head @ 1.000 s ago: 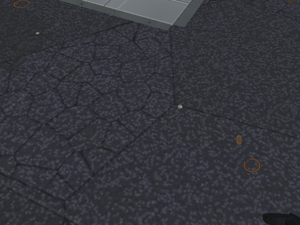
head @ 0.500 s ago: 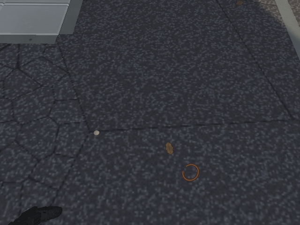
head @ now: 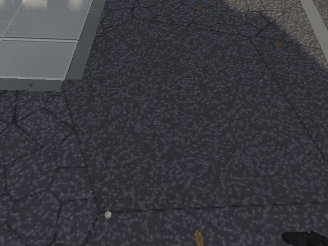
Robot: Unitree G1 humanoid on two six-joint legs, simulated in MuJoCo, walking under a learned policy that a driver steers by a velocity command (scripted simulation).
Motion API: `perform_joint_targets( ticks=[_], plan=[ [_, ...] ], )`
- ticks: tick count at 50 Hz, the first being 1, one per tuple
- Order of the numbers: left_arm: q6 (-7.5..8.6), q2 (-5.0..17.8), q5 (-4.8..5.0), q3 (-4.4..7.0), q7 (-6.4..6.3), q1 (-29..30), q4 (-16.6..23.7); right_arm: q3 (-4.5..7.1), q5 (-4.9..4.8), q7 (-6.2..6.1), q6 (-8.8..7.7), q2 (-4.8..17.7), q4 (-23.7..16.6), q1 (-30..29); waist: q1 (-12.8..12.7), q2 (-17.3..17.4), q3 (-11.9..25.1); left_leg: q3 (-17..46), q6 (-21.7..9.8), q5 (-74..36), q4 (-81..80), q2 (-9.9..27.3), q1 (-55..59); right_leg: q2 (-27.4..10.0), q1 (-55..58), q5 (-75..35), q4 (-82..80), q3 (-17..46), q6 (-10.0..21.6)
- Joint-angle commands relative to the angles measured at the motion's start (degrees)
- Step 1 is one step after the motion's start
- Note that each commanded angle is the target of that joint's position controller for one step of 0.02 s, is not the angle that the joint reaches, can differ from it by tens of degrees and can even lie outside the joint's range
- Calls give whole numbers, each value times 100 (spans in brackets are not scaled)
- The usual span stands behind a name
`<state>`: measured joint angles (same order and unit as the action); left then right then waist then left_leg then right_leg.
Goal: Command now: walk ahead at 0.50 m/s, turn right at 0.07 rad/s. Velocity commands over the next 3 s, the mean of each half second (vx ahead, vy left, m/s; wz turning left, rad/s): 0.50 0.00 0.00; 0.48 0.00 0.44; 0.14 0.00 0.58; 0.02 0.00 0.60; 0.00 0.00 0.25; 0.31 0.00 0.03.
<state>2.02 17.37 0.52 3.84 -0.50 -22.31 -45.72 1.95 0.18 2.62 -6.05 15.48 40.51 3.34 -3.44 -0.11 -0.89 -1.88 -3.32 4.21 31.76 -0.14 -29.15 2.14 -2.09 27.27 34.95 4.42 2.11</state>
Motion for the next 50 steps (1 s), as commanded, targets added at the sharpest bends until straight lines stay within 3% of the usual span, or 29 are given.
perform_joint_targets(
  ticks=[1, 2, 3, 4, 6, 9, 12, 16, 19, 21, 23, 24, 25, 26, 27, 28, 29, 30, 31, 33, 35, 37, 40, 44, 46, 48, 49, 50],
  plan=[
    [245, 389, 37, -30, 31, -486, 421, 390, -75, -37, -1, 1162, 177, 2251, 949, 1455, 2323, 4570, -1531, 1618, -1313, 2184, 5176, 211, -3734, 512, 4064, 574, -66],
    [292, 725, 162, 65, 63, 120, 574, 314, -97, -70, 23, 942, 132, 1847, 965, 953, 1371, 3730, -1254, 1848, -1415, 2047, 4470, -116, -4188, 155, 4267, 487, -37],
    [319, 700, 145, 39, 53, 546, 688, 276, -45, -97, 57, 852, 57, 1467, 834, 415, 850, 3035, -1082, 1486, -1502, 1826, 3633, -428, -4102, -353, 4015, 235, -13],
    [324, 638, 49, 49, 42, 786, 745, 238, 4, -91, 67, 752, 49, 1203, 674, 234, 398, 2558, -1034, 909, -1669, 1606, 2874, -620, -3970, -681, 3595, 113, -26],
    [238, 500, 14, 65, 34, 540, 667, 178, 57, -81, 18, 601, 34, 1021, 375, 486, 315, 2044, -993, 229, -1956, 1333, 2206, -835, -3393, -1041, 3159, 104, -65],
    [139, 295, -25, 20, 6, 568, 661, 217, -14, -104, -41, 745, 155, 1093, 283, 456, 189, 1512, -1114, -395, -2259, 1272, 1916, -927, -3443, -1328, 2599, -24, -221],
    [163, 199, -48, -22, 10, 1127, 792, 252, -34, -174, 8, 868, 273, 1264, 427, 343, 46, 1086, -1022, -700, -2394, 1158, 2039, -967, -3702, -2257, 1611, -89, -326],
    [247, 58, -10, -82, 101, 1882, 939, 264, -100, -216, 79, 966, 443, 1599, 724, 347, -108, 668, -824, -648, -2383, 1003, 2178, -766, -3407, -3227, 285, -295, -321],
    [294, 79, 38, -88, 196, 2351, 1089, 278, -124, -223, 160, 1018, 607, 1892, 887, 356, -247, 743, -820, -588, -2220, 1208, 2602, -656, -3446, -3193, -193, -337, -255],
    [342, 139, 40, -68, 262, 2555, 1206, 294, -151, -246, 237, 1040, 695, 2008, 864, 378, -319, 953, -779, -775, -1968, 1368, 2890, -579, -3434, -2825, -459, -277, -154],
    [394, 290, 26, -10, 293, 2307, 1166, 336, -164, -287, 300, 1141, 711, 1934, 640, 484, -194, 1123, -686, -1203, -1611, 1446, 3050, -460, -2973, -2411, -686, -288, -36],
    [418, 414, 9, 60, 277, 1871, 1051, 350, -174, -301, 322, 1196, 685, 1790, 349, 520, 36, 1064, -597, -1882, -1158, 1339, 2969, -323, -2282, -2348, -873, -409, 63],
    [429, 680, -25, 197, 227, 1054, 810, 299, -149, -306, 326, 1069, 656, 1744, -37, 423, 603, 860, -432, -2256, -241, 1022, 2619, -321, -992, -2483, -910, -447, 232],
    [420, 1104, -125, 321, 154, -13, 651, 158, -20, -303, 300, 710, 476, 1684, -458, -96, 1551, 608, -192, -1000, 1455, 635, 1494, -1329, 820, -2662, -606, 537, 609],
    [358, 1480, -133, 399, 147, -275, 533, -28, -72, -276, 189, 69, 384, 2502, -93, -1657, 2332, 368, 171, 2595, 3377, -249, -702, -2663, 2666, -1659, -1063, 2992, 1448],
    [330, 889, -83, 264, 131, -311, 572, 116, -206, -263, 126, 687, 499, 2225, -351, -1204, 2200, 982, 187, 2892, 4090, -19, -1286, -2573, 2421, -793, -1505, 3407, 1379],
    [331, 652, -55, 177, 102, 46, 569, 223, -290, -258, 107, 976, 338, 1703, -333, -917, 1321, 908, 170, 2394, 4236, 222, -1602, -2394, 1720, -841, -1642, 2512, 1123],
    [337, 521, -67, 126, 95, 417, 575, 226, -252, -277, 118, 917, 276, 1417, -173, -587, 891, 783, 197, 1911, 4082, 464, -1459, -2170, 975, -1237, -1806, 1887, 994],
    [353, 359, -78, 82, 109, 710, 552, 250, -183, -283, 156, 855, 241, 1285, -14, -534, 528, 773, 228, 1594, 3824, 605, -1293, -1976, 348, -1587, -2026, 1413, 935],
    [430, 231, -125, 66, 121, 1009, 493, 260, -206, -271, 308, 636, 280, 1508, 284, -677, 295, 792, 279, 1259, 3587, 775, -751, -1779, -385, -1985, -2430, 743, 880],
    [495, 308, -116, 107, 110, 1112, 387, 248, -200, -276, 431, 464, 220, 1461, 402, -523, 86, 782, 352, 1074, 3398, 819, -774, -1790, -687, -2463, -2667, 247, 925],
    [511, 431, -138, 157, 73, 1076, 275, 249, -157, -279, 483, 421, 102, 1241, 403, -385, -42, 816, 420, 649, 3002, 841, -1013, -1792, -669, -2790, -2762, -159, 940],
    [465, 564, -135, 195, 16, 1026, 164, 219, -149, -184, 450, 340, -19, 861, 298, -320, -133, 650, 400, -258, 2009, 796, -979, -1636, -527, -2997, -2795, -799, 815],
    [367, 776, -56, 261, -25, 714, -11, 160, -134, -39, 422, 252, -324, 65, -10, -194, -356, 255, 252, -602, 980, 697, -905, -1747, -102, -3032, -2745, -1238, 714],
    [276, 856, 4, 293, -31, 669, -88, 177, -122, 17, 433, 312, -484, -165, -27, -202, -489, 130, 133, -344, 653, 632, -975, -1837, 270, -3554, -2483, -1383, 619],
    [162, 1002, 69, 336, -76, 766, -84, 258, -57, 67, 441, 455, -583, -53, 141, -367, -305, -188, -18, 134, 493, 326, -562, -1846, 511, -5345, -1783, -1548, 461],
    [112, 1080, 117, 359, -109, 833, -54, 330, -42, 78, 445, 579, -546, 277, 334, -494, -40, -361, -118, 352, 467, 89, -92, -1797, 562, -6278, -1217, -1595, 364],
    [63, 1094, 162, 362, -128, 944, -17, 455, -56, 68, 444, 777, -382, 969, 716, -457, 332, -468, -263, 185, 178, -173, 745, -1641, 441, -6628, -291, -1686, 224]
  ],
)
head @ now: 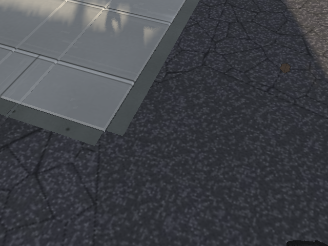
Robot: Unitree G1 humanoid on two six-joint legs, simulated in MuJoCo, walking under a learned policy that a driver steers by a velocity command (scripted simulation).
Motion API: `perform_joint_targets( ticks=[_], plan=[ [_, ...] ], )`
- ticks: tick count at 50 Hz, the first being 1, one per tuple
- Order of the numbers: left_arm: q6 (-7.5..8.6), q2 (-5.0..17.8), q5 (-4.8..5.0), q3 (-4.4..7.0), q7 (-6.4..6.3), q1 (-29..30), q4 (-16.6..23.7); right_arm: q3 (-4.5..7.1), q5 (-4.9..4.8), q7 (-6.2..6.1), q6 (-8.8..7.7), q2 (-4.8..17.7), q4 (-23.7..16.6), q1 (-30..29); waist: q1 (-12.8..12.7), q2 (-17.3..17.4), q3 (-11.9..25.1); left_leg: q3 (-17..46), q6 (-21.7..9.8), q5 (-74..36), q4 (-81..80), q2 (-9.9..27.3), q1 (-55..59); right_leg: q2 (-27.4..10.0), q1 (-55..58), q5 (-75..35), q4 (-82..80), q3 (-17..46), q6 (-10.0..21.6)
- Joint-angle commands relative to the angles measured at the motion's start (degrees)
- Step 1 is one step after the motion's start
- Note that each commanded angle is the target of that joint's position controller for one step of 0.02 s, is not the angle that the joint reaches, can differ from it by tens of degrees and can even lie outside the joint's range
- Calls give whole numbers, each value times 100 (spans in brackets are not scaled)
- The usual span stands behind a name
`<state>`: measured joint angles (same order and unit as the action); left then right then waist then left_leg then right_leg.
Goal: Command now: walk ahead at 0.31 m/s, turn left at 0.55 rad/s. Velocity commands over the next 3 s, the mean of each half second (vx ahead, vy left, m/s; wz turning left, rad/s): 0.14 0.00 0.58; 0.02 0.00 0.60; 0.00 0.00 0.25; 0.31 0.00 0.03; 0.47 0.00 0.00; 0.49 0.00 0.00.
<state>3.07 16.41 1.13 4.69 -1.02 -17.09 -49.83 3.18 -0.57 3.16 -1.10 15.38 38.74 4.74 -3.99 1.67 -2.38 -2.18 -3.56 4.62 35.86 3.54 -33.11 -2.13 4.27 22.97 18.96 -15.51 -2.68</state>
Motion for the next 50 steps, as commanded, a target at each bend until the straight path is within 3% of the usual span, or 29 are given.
perform_joint_targets(
  ticks=[1, 2, 3, 4, 5, 6, 7, 8, 10, 13, 17, 20, 23, 25, 26, 27, 28, 29, 30, 32, 34, 38, 43, 45, 46, 47, 48, 49, 50],
  plan=[
    [-31, 1053, 99, 222, -76, 402, 413, 506, 27, -79, -35, 1123, -13, 1592, 1163, -392, 905, -284, -438, -693, -683, -686, 2408, -915, -799, -5463, 2579, 215, 416],
    [15, 439, -244, 34, -36, 121, 581, 607, 19, -238, 23, 1704, 20, 1803, 881, 1028, 1335, 1360, -824, -3215, -430, 526, 3969, -363, -2498, -968, 4515, 252, 39],
    [123, 297, -255, -97, 42, -489, 718, 578, 146, -198, -39, 1995, -352, 1424, 449, 1525, 2564, 4272, -2260, -3459, -862, 1926, 5296, 608, -4030, 1896, 6351, 1358, -226],
    [171, 866, -84, 34, 76, 75, 658, 491, 99, -126, -51, 1557, -466, 1414, 928, 308, 2786, 3798, -2003, -3097, -1147, 1688, 5083, 261, -4187, 1525, 6483, 2156, -112],
    [176, 838, 28, 23, 56, 509, 843, 422, 44, -117, -92, 1317, -450, 1140, 822, 210, 2010, 3016, -1743, -2724, -1209, 1410, 4410, 86, -4429, 1010, 6155, 2051, 3],
    [142, 742, -58, 12, -32, 590, 777, 381, -33, -141, -98, 1135, -423, 865, 612, -212, 1364, 2521, -1451, -2427, -1305, 1086, 3588, -141, -4415, 590, 5709, 1995, -9],
    [73, 811, -141, 45, -99, 603, 776, 340, -42, -188, -74, 990, -457, 645, 459, -85, 1089, 2263, -1340, -2342, -1428, 926, 2917, -261, -4170, 327, 5354, 2016, -21],
    [-15, 848, -143, 68, -106, 528, 776, 323, 43, -218, -48, 967, -520, 535, 305, 93, 1008, 2134, -1283, -2349, -1567, 804, 2383, -278, -3776, 166, 5211, 2040, -12],
    [-110, 707, -174, 48, -126, 381, 761, 347, 115, -259, -41, 1027, -572, 458, 186, 179, 1065, 1946, -1308, -2704, -1622, 690, 1949, -157, -3493, 8, 4869, 1975, -97],
    [-170, 584, -206, 3, -168, 573, 825, 386, 54, -376, 21, 1136, -560, 536, 225, 207, 1172, 1904, -1238, -2549, -1552, 572, 1901, -24, -3585, -326, 4155, 2012, -245],
    [-237, 567, -156, -17, -145, 1032, 962, 381, 8, -507, 193, 1137, -629, 477, 370, 413, 1056, 2214, -972, -568, -1607, 373, 1793, 107, -3545, -856, 3237, 2148, -309],
    [-196, 576, -130, -17, -106, 1251, 1052, 383, 35, -523, 263, 1124, -652, 492, 467, 620, 874, 2547, -913, 68, -1555, 325, 1773, 233, -3365, -822, 2617, 2218, -279],
    [-93, 622, -109, 5, -41, 1243, 1091, 376, 16, -496, 307, 1085, -680, 516, 495, 753, 888, 2905, -880, -564, -1217, 344, 2034, 360, -3027, -547, 1967, 2221, -181],
    [-25, 635, -93, 44, 15, 951, 1027, 353, -57, -498, 343, 1028, -735, 373, 290, 772, 907, 3033, -704, -887, -897, 189, 2100, 369, -2432, -1029, 867, 2130, -29],
    [-1, 750, -118, 94, 27, 766, 975, 324, -83, -512, 362, 934, -762, 380, 221, 651, 897, 2931, -476, -453, -645, -31, 1854, 98, -1860, -1746, 239, 2212, 110],
    [-29, 1145, -213, 181, -6, 730, 1034, 244, -14, -505, 367, 635, -780, 677, 427, -356, 1073, 2275, -140, 1265, 379, -539, 1271, -1075, -1155, -2609, 107, 3141, 549],
    [-110, 1449, -385, 250, -11, 760, 966, 278, -51, -492, 325, 733, -957, 777, 642, -1970, 740, 1184, 212, 3243, 1384, -1400, -4, -2008, -996, -3894, -55, 4458, 1579],
    [-104, 1110, -341, 191, -20, 825, 1095, 419, 55, -470, 271, 1244, -846, 898, 514, -1593, 826, 1181, 486, 3305, 2689, -958, -233, -2310, -1023, -4094, 18, 4611, 1964],
    [-117, 815, -290, 113, -54, 991, 1180, 501, -14, -453, 295, 1402, -704, 900, 519, -1110, 795, 1158, 588, 2892, 3157, -828, -220, -1958, -1091, -3966, 164, 3926, 1757],
    [-174, 649, -152, 67, -91, 1232, 1230, 473, -31, -486, 434, 1159, -582, 898, 539, -838, 607, 1009, 785, 2308, 3515, -696, -375, -1423, -1102, -3585, 262, 3091, 1373],
    [-247, 695, -173, 68, -132, 1154, 1206, 374, -88, -445, 483, 840, -671, 722, 452, -951, 503, 669, 880, 1979, 3227, -627, -293, -1154, -1169, -3568, 136, 2528, 1346],
    [-351, 909, -196, 164, -166, 962, 1163, 277, -78, -384, 464, 643, -922, 276, 189, -1258, 701, 365, 928, 1884, 1979, -331, 53, -1319, -781, -3484, 107, 2185, 1471],
    [-353, 1144, -68, 259, -58, 1019, 1129, 315, -67, -263, 499, 757, -968, 362, 196, -1368, 730, -18, 667, 1672, 587, -279, 1020, -1556, -1008, -3194, 193, 1925, 1412],
    [-346, 1157, 37, 267, -45, 1125, 1098, 355, -64, -217, 508, 737, -869, 662, 420, -1264, 703, -198, 409, 991, -461, -387, 1606, -1515, -1192, -2892, 535, 1730, 1172],
    [-333, 1017, 65, 236, -37, 987, 1020, 404, -50, -236, 503, 797, -774, 883, 495, -1072, 736, -173, 221, 546, -1005, -510, 2166, -1365, -1490, -2483, 914, 1517, 898],
    [-320, 764, -37, 179, -5, 698, 924, 509, -46, -295, 482, 1110, -755, 1091, 481, -179, 788, 649, -58, -690, -1388, -56, 3040, -995, -2312, -1492, 1890, 1014, 410],
    [-316, 366, -382, 16, 27, 777, 1206, 621, 3, -394, 445, 1801, -931, 1117, 307, 1773, 765, 2825, -935, -2938, -1296, 1515, 3749, -163, -4062, 1487, 3728, 716, -182],
    [-279, 666, -259, 105, -39, 1373, 1378, 561, 231, -318, 297, 1654, -953, 1284, 845, 1346, 1148, 3298, -1764, -2538, -1534, 1898, 3224, 112, -4297, 1723, 4700, 1683, -198],
    [-295, 840, -118, 167, -72, 1492, 1369, 496, 236, -300, 189, 1489, -894, 1067, 721, 851, 864, 2784, -1554, -1959, -1616, 1551, 3021, -7, -4356, 1275, 5016, 1869, -127]
  ],
)
Over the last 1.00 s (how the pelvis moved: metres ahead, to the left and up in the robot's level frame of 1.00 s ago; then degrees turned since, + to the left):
0.53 0.02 0.01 17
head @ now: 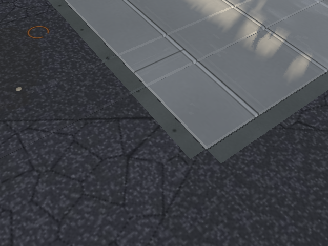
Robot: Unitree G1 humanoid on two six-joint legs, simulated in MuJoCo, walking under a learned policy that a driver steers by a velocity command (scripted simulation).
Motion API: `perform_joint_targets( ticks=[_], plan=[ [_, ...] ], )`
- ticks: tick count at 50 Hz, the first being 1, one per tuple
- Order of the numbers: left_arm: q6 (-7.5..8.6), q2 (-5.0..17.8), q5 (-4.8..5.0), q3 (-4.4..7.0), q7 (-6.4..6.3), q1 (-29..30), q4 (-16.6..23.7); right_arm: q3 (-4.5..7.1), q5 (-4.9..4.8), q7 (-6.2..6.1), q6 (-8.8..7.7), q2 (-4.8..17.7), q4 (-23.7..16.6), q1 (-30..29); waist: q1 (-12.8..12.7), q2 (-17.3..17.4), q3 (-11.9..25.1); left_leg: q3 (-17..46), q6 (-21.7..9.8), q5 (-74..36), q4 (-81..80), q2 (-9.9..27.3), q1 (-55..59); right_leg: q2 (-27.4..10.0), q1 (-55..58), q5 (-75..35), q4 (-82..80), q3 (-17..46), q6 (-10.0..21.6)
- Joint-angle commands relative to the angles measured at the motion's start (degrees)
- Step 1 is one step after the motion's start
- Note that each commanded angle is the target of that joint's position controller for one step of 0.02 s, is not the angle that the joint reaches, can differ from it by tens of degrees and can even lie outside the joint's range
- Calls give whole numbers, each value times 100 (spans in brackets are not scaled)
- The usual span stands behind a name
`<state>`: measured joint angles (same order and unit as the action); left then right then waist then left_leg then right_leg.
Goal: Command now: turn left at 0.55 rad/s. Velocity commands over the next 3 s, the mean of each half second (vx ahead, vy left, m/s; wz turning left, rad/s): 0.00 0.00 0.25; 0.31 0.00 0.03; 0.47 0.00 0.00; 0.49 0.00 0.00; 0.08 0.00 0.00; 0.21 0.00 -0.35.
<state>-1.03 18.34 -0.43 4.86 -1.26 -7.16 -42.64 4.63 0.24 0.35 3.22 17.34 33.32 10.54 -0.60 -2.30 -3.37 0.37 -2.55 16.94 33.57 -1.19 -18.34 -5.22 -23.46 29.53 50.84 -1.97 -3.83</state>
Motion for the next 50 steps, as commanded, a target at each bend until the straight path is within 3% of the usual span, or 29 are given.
perform_joint_targets(
  ticks=[1, 2, 3, 5, 9, 13, 16, 17, 18, 19, 20, 21, 24, 26, 28, 30, 32, 33, 35, 36, 37, 38, 39, 40, 41, 44, 48, 50],
  plan=[
    [92, 667, 58, 176, -77, 361, 551, 296, 47, -56, -285, 1086, -315, 146, 192, 1038, 798, 2077, -1297, -2740, -1367, 1699, 1398, 211, -1597, 95, 1728, 550, 36],
    [65, 662, 23, 191, -113, 252, 426, 214, -44, -95, -277, 872, -337, -84, 117, 928, 781, 1830, -1068, -2593, -1335, 1497, 1326, 158, -1523, -238, 1604, 563, 12],
    [47, 652, -7, 196, -115, 123, 381, 157, -67, -133, -262, 799, -340, -237, 27, 982, 795, 1638, -1017, -2837, -1326, 1367, 1127, 210, -1278, -540, 1630, 509, -46],
    [49, 536, 32, 167, -74, -53, 311, 84, 3, -182, -255, 679, -305, -244, -30, 1010, 952, 1430, -1029, -2989, -1345, 1246, 1042, 304, -915, -889, 1563, 432, -113],
    [34, 298, 45, 39, -34, 108, 353, 51, 26, -212, -254, 644, -170, -196, 100, 1022, 848, 1438, -1013, -2330, -1361, 1188, 1107, 237, -540, -1024, 170, 443, -136],
    [51, 357, 67, 17, 20, 128, 379, 38, 53, -134, -223, 700, -38, -205, 224, 1094, 632, 1689, -1111, -1703, -1356, 1227, 719, 288, 168, -759, -826, 350, -57],
    [114, 251, 59, -17, 65, -116, 293, -60, -14, -89, -222, 517, 79, -377, 13, 944, 562, 1773, -946, -1566, -1158, 1086, 528, 367, 871, -1422, -2151, 258, 79],
    [151, 218, -10, -47, 88, -232, 256, -108, -31, -82, -243, 399, 163, -291, -85, 781, 583, 1717, -721, -1433, -1109, 949, 374, 319, 1364, -2281, -2887, 329, 169],
    [183, 418, -97, -33, 77, -330, 267, -155, 51, -80, -294, 260, 229, -90, 8, 440, 746, 1551, -398, -1022, -914, 697, 174, -102, 1893, -3257, -2922, 766, 308],
    [185, 830, -98, 46, 59, -257, 288, -122, 128, -46, -350, 317, 279, 241, 362, -331, 771, 1082, -141, -415, -659, 223, 29, -501, 1950, -3885, -2627, 1022, 598],
    [197, 557, -62, -10, 94, -48, 232, -138, 137, -66, -351, 237, 320, 179, 381, -721, 820, 743, 95, -186, -747, 60, 524, -499, 1275, -2789, -2779, 1146, 878],
    [225, 287, -53, -85, 127, 131, 300, -112, 145, -84, -323, 379, 346, -99, 248, -537, 615, 749, 166, -334, -751, 89, 682, -292, 1019, -2120, -2871, 1039, 800],
    [333, 324, -62, -113, 126, 7, 234, -83, 81, -128, -201, 354, 367, -249, 106, -270, 464, 855, 43, -774, -713, 141, 638, -34, 961, -1885, -2797, 757, 521],
    [319, 326, -30, -129, 77, -229, 141, -96, 54, -138, -191, 258, 469, -134, 49, -215, 490, 667, -13, 311, -605, -34, 472, 69, 1007, -653, -2834, 709, 586],
    [273, 511, 48, -78, 10, -489, 102, -71, -7, -129, -262, 248, 484, -85, -49, -371, 94, 366, -50, 1394, -150, -208, -279, -226, 962, 982, -3160, 1271, 948],
    [292, 730, 91, -21, -36, -747, 33, -71, -109, -85, -436, 117, 448, -135, -71, -748, -229, -79, -3, 987, 597, -160, -825, -1075, 1089, 1756, -3810, 2435, 1472],
    [312, 784, 127, 0, -51, -724, 34, -50, -140, -35, -587, 130, 448, -190, -59, -697, -400, 3, -63, 874, 728, 110, -800, -1341, 904, 1414, -3964, 2746, 1655],
    [307, 761, 155, -8, -30, -557, 79, -47, -151, -1, -640, 98, 511, -30, 67, -684, -360, -57, -139, 917, 364, 127, -453, -1209, 771, 1130, -3917, 2466, 1560],
    [272, 605, 208, -50, 26, -133, 198, 10, -126, 54, -703, 121, 877, 680, 448, -561, -144, -237, -215, 66, -572, -72, 1144, -590, 15, 391, -3446, 1525, 1201],
    [303, 350, 170, -125, 45, -17, 258, 82, -101, 50, -710, 298, 1039, 1127, 601, -191, 37, 232, -274, 47, -781, 177, 1730, -256, -317, -133, -2682, 1051, 972],
    [382, -54, 153, -238, 64, 131, 463, 200, -74, 25, -738, 754, 1133, 1670, 677, 1206, 178, 2135, -756, 1246, -1664, 1166, 2322, 512, -1189, -570, -874, 118, 535],
    [495, 216, 215, -177, 38, 298, 658, 249, -54, 85, -804, 1032, 1085, 1920, 816, 1885, 84, 3970, -1477, 1284, -2335, 2099, 2553, 735, -2093, 196, 453, 337, 455],
    [568, 436, 296, -85, 64, 147, 601, 137, -32, 67, -874, 727, 1048, 1703, 598, 1280, -76, 3867, -1576, 1107, -2234, 2216, 2628, 440, -2594, 207, 1269, 678, 548],
    [619, 397, 305, -95, 115, -8, 499, 82, -42, 48, -919, 551, 988, 1568, 489, 943, -63, 3318, -1409, 911, -2174, 2012, 2726, 258, -2769, -289, 1489, 739, 679],
    [660, 324, 255, -102, 151, -3, 457, 74, -40, 36, -922, 557, 968, 1452, 435, 677, -37, 2877, -1234, 674, -2226, 1869, 2741, 99, -2881, -776, 1433, 673, 749],
    [659, 166, 166, -117, 307, 203, 468, -52, -27, 12, -828, 306, 1003, 1415, 382, 726, -23, 1718, -933, -1110, -2415, 1434, 2441, -75, -2515, -1653, 817, 407, 622],
    [638, -156, 135, -259, 402, 877, 721, -42, -66, -94, -738, 497, 1092, 1569, 547, 644, -148, 820, -854, -1864, -2574, 1123, 1879, 121, -1888, -2603, -738, 44, 321],
    [655, -140, 167, -278, 434, 1199, 834, -24, -61, -122, -730, 625, 1168, 1714, 635, 733, -258, 654, -835, -1700, -2693, 1112, 1562, 284, -1378, -3046, -1413, -83, 287]
  ],
)
Over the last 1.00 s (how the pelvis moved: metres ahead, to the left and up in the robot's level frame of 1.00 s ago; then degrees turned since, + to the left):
0.14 0.02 0.00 36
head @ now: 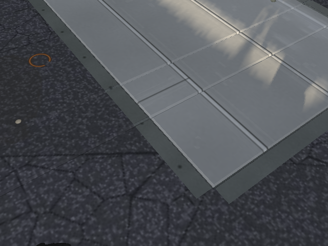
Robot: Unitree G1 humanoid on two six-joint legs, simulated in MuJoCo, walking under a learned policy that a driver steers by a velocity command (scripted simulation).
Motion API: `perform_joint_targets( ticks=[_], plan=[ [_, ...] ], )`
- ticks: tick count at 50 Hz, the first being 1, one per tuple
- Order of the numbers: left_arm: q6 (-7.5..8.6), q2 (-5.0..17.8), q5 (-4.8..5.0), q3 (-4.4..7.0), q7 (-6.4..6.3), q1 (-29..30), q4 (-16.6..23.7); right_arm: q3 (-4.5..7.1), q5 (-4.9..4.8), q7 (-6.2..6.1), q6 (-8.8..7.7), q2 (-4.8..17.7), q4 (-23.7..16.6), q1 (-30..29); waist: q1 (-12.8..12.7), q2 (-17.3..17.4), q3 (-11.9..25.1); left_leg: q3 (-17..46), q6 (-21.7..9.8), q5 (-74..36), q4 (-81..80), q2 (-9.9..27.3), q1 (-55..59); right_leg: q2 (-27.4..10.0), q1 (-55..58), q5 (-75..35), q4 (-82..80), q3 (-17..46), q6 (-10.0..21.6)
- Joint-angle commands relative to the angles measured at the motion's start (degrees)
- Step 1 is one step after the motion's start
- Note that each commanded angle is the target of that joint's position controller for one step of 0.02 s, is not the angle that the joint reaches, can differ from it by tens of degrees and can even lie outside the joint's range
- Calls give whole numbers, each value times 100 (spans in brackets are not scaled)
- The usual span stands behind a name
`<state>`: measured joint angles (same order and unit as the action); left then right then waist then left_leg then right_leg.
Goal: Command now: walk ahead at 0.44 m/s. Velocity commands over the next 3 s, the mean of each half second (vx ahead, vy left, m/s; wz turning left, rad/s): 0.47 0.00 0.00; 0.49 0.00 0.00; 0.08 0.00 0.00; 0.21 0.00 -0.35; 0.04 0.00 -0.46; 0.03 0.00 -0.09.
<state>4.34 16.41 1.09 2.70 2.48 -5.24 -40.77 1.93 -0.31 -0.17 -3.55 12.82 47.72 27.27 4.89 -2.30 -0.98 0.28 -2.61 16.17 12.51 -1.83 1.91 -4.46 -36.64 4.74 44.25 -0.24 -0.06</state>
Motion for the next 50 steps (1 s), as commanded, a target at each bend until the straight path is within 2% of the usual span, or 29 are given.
perform_joint_targets(
  ticks=[1, 5, 7, 8, 9, 10, 11, 12, 13, 14, 15, 17, 19, 21, 25, 30, 32, 34, 35, 36, 37, 38, 39, 40, 41, 42, 45, 49, 50],
  plan=[
    [121, 106, 31, -53, 72, 1104, 688, 256, -23, -69, -57, 1123, -224, 107, 95, 772, -553, 665, -834, -1578, -624, 1254, -507, 254, 110, -676, -928, -251, -67],
    [149, 394, 45, 39, 107, 1066, 771, 305, -96, -65, -34, 1202, -93, 20, -198, 821, -540, 583, -643, -2632, -232, 1581, 73, 316, 395, -486, -1383, -101, 288],
    [125, 661, 6, 181, 45, 287, 591, 353, -58, -79, 25, 1334, -94, -117, -683, 958, 106, 380, -473, -4667, 829, 1485, 257, 618, 1503, -203, -1387, -329, 544],
    [88, 856, 10, 299, -23, -645, 318, 328, -25, -97, 68, 1283, -117, -162, -1140, 897, 691, 192, -314, -5089, 1936, 1247, -125, 690, 2775, -255, -1393, -399, 705],
    [43, 1201, -45, 385, -108, -1691, 114, 237, 95, -123, 75, 1067, -259, -103, -1473, 300, 1519, 107, -143, -3348, 3721, 975, -1479, -359, 4659, -131, -1129, 811, 1037],
    [63, 1598, -114, 427, -46, -1909, -11, -11, 27, -52, -30, 145, -304, 813, -875, -1486, 2488, 369, 209, 1387, 5804, -208, -3446, -1775, 6272, 1635, -2066, 3939, 2008],
    [66, 993, -52, 297, -52, -1770, -5, 129, -132, -13, -149, 818, -217, 350, -1130, -997, 2150, 964, 149, 1555, 6443, -9, -4095, -1653, 5924, 2599, -2855, 4582, 1857],
    [71, 789, -37, 228, -82, -1303, 12, 228, -268, 9, -209, 1130, -436, -386, -1065, -631, 1072, 728, 92, 1062, 6482, 290, -4478, -1488, 5034, 2321, -2934, 3599, 1586],
    [78, 709, -67, 198, -87, -936, 44, 204, -223, -23, -251, 1091, -518, -734, -874, -27, 620, 575, 61, 515, 6204, 586, -4251, -1280, 4136, 1570, -3018, 2891, 1457],
    [101, 600, -132, 173, -67, -702, 53, 226, -112, -46, -250, 1039, -528, -885, -686, 103, 336, 517, 75, 196, 5886, 770, -4009, -1039, 3432, 854, -3122, 2339, 1398],
    [138, 492, -211, 143, -58, -587, 49, 237, -76, -42, -199, 970, -491, -740, -473, -72, 335, 583, 69, -32, 5713, 931, -3635, -864, 3022, 506, -3270, 1982, 1363],
    [218, 447, -156, 145, -43, -567, -34, 205, -62, -56, -82, 773, -419, -570, -326, -168, 309, 520, 138, -144, 5425, 1009, -3390, -747, 2635, 225, -3557, 1600, 1464],
    [266, 547, -112, 164, -57, -660, -163, 191, -7, -74, -7, 729, -517, -845, -315, -102, 55, 455, 249, -373, 4996, 1083, -3615, -734, 2371, 61, -3769, 1295, 1518],
    [249, 673, -108, 191, -111, -847, -266, 174, 38, -78, -16, 721, -681, -1342, -440, -13, -135, 428, 358, -980, 4338, 1124, -3999, -696, 2458, -108, -3875, 1096, 1512],
    [166, 835, -43, 206, -184, -1213, -417, 91, 18, 11, -131, 577, -865, -2166, -761, 57, -240, 195, 368, -2204, 2754, 907, -3815, -465, 2661, -419, -3847, 559, 1239],
    [12, 929, 1, 210, -207, -1807, -721, 53, -64, 186, -212, 601, -1178, -3023, -1063, 33, -379, 98, 253, -2121, 1870, 681, -3946, -784, 3577, -575, -3493, 598, 1201],
    [-67, 984, 7, 231, -235, -1863, -794, 71, -66, 256, -237, 681, -1269, -3105, -986, -52, -331, 102, 110, -1655, 1660, 601, -3929, -967, 4013, -991, -3204, 677, 1122],
    [-125, 1085, 5, 258, -265, -1751, -800, 141, -58, 277, -251, 858, -1198, -2723, -706, -217, -55, -51, -69, -1195, 1522, 393, -3264, -978, 4220, -2159, -2690, 637, 996],
    [-159, 1091, -1, 247, -276, -1622, -781, 242, -47, 255, -257, 1032, -1017, -2078, -319, -217, 353, -224, -229, -1251, 1343, 215, -2319, -780, 4113, -3050, -1929, 440, 875],
    [-164, 929, -55, 170, -294, -1594, -705, 380, -15, 198, -251, 1345, -752, -1111, 100, -108, 1067, -28, -475, -1453, 1512, 438, -757, -490, 3443, -2890, -735, 218, 693],
    [-71, 394, -138, -14, -267, -2037, -486, 520, 117, 145, -225, 1944, -639, -290, 113, 913, 2084, 2140, -1245, -1285, 1678, 1949, 1667, 201, 1319, -813, 1466, -97, 317],
    [50, 222, -72, -84, -231, -2218, -583, 474, 8, 158, -184, 1699, -530, -103, 94, 1760, 2602, 4129, -1788, -453, 820, 2558, 2409, 825, -30, 2725, 2714, 397, 157],
    [146, 849, 75, 74, -192, -1732, -478, 337, -36, 151, -162, 1299, -576, -408, 176, 1234, 1785, 3599, -1490, 34, 607, 2343, 1861, 442, -646, 2645, 3142, 737, 229],
    [196, 886, 152, 86, -173, -1243, -325, 284, -21, 129, -144, 1138, -637, -799, 63, 941, 1084, 2757, -1281, -166, 489, 2104, 1043, 149, -750, 2150, 3020, 553, 274],
    [196, 803, 81, 78, -186, -1016, -277, 238, 16, 144, -146, 1015, -651, -1148, -123, 561, 579, 2200, -1176, -640, 269, 1849, 208, -71, -599, 1718, 2623, 423, 239],
    [146, 774, -6, 116, -202, -1009, -297, 191, 55, 158, -175, 850, -679, -1372, -307, 579, 350, 1819, -1087, -1015, 69, 1639, -348, -249, -296, 1412, 2263, 446, 201],
    [-34, 454, -48, 62, -212, -1297, -384, 214, 37, 182, -267, 905, -591, -1497, -607, 683, 217, 1249, -1184, -1632, -367, 1466, -1107, -351, 203, 1049, 1867, 369, 16],
    [-54, 361, -105, 20, -227, -549, -136, 271, 23, 97, -267, 1108, -376, -1279, -470, 546, -71, 651, -1118, -1919, -600, 1296, -1173, -366, -92, -89, 537, 296, -147],
    [-30, 319, -116, 6, -212, -356, -95, 258, 34, 71, -241, 1112, -342, -1303, -439, 536, -183, 405, -1015, -2506, -525, 1165, -1272, -268, 80, -398, 40, 210, -150]
  ],
)
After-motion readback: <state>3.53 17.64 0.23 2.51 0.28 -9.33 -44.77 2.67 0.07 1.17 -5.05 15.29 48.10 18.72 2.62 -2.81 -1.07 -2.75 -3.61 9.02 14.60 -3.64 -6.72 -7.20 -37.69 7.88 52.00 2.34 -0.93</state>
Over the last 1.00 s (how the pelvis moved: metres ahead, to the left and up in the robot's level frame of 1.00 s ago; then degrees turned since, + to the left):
0.14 0.02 0.01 6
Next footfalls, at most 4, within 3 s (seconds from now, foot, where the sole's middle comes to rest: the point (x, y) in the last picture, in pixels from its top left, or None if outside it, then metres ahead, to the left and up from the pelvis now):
0.18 right None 0.29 -0.14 -0.78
0.72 left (128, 221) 0.59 0.09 -0.78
1.18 right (177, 165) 0.85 -0.14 -0.78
1.56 left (130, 198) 0.69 0.08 -0.78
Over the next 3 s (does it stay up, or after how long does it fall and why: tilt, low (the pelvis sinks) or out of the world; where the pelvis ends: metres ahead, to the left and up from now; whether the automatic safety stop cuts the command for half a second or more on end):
stays up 0.85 -0.10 -0.01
